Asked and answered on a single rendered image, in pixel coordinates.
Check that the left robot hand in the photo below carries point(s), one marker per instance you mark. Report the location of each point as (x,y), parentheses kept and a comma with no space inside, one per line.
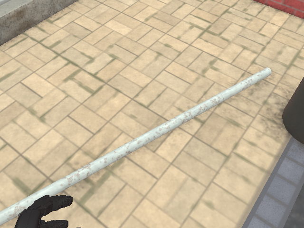
(32,217)

